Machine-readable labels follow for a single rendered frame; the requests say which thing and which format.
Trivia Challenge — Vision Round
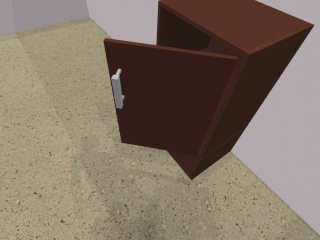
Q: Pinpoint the cupboard door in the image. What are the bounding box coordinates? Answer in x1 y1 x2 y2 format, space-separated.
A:
103 38 237 156

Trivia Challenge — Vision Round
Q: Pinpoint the handle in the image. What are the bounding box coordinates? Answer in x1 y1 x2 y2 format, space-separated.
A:
111 69 125 109

